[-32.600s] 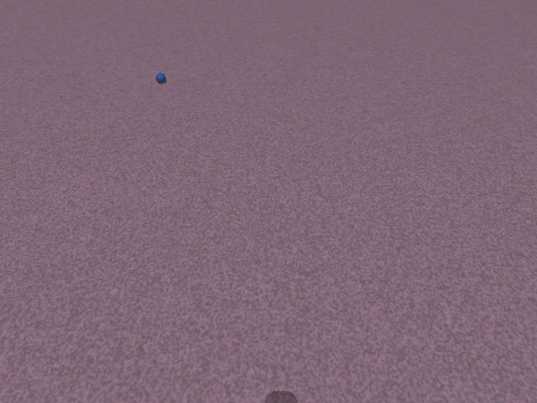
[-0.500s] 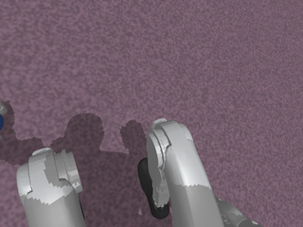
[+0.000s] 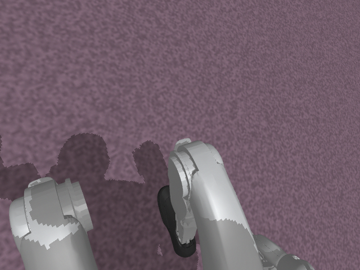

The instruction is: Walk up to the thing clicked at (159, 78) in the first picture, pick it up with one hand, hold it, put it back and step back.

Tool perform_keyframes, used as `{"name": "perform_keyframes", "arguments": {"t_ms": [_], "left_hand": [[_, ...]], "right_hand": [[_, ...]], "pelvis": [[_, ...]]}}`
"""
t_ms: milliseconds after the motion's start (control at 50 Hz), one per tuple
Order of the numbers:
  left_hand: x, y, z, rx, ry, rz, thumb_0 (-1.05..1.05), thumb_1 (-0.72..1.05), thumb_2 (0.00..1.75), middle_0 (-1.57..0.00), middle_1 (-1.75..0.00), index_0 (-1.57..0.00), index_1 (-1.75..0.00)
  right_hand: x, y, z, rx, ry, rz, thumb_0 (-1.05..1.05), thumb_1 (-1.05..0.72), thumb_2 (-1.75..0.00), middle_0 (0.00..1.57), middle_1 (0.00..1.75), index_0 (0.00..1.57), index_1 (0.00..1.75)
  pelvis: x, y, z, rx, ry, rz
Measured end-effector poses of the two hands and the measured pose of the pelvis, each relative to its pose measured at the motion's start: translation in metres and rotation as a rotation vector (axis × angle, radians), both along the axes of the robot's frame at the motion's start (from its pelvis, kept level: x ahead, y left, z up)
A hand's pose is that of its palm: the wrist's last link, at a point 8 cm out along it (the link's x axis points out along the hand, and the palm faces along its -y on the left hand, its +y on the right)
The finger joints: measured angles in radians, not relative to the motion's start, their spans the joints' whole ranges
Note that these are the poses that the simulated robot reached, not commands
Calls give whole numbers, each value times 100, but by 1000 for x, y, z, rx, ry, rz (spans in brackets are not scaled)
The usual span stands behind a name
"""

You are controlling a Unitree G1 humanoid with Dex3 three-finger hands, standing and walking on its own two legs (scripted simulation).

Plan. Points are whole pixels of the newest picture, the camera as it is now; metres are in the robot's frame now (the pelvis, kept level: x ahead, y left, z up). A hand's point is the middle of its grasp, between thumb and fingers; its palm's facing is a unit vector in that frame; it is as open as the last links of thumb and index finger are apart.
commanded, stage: rest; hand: left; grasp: from above
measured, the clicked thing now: out of the picture +0.40 +0.32 -0.25
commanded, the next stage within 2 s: open in 0.20 s
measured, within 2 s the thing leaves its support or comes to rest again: neither
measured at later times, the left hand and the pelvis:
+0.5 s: hand out of the picture +0.39 +0.31 -0.24, palm faces -0.44 -0.16 -0.88, open 9.4 cm; pelvis +0.00 +0.00 +0.00, yaw -1 degrees
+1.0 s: hand out of the picture +0.39 +0.32 -0.24, palm faces -0.44 -0.17 -0.88, open 13.6 cm; pelvis +0.00 +0.00 +0.00, yaw -1 degrees
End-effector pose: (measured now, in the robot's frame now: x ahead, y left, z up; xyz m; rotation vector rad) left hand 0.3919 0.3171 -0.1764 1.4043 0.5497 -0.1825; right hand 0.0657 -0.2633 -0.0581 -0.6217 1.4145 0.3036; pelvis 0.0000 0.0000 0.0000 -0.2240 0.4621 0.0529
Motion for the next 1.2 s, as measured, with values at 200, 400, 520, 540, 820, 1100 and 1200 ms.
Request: {"name": "perform_keyframes", "arguments": {"t_ms": [200,400,520,540,820,1100,1200], "left_hand": [[1,-1,-1,7,-5,-11,-1,14,56,-69,-68,-78,-65],[1,-1,-2,9,-3,-9,0,14,57,-68,-70,-76,-66],[-1,-2,-3,9,0,-13,0,7,60,-60,-78,-60,-70],[-1,-2,-3,10,-2,-13,0,4,61,-57,-80,-57,-71],[6,3,-7,14,-9,5,0,-35,88,-21,-95,-22,-93],[4,4,-6,6,-1,-2,0,-45,98,-9,-107,-11,-105],[4,4,-5,5,-8,-5,0,-45,97,-9,-109,-11,-106]], "right_hand": [[-3,1,5,10,7,27,0,-91,-90,20,30,20,30],[-1,4,9,25,-4,56,0,-91,-90,20,30,20,30],[0,5,10,32,-7,67,0,-90,-90,20,30,20,30],[0,5,10,32,-6,68,0,-90,-90,20,30,20,30],[-4,4,15,24,14,62,0,-90,-90,20,30,20,30],[-5,8,14,35,4,60,0,-90,-90,20,30,20,30],[-4,7,15,31,-7,57,0,-90,-90,20,30,20,30]], "pelvis": [[-2,1,1,-8,-10,-5],[-4,2,3,-14,-22,-6],[-5,2,3,-15,-25,-8],[-5,1,4,-16,-25,-9],[-4,2,5,-26,-18,-11],[-4,3,4,-27,-27,-9],[-5,4,4,-27,-28,-10]]}}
